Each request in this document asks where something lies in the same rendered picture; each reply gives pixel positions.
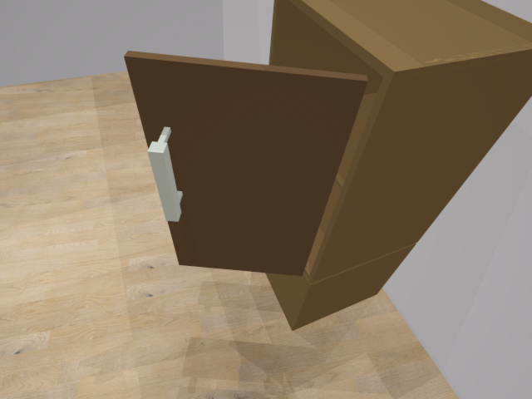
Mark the handle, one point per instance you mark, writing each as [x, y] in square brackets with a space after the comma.
[160, 161]

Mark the cupboard door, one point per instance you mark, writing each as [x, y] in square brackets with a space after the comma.
[255, 150]

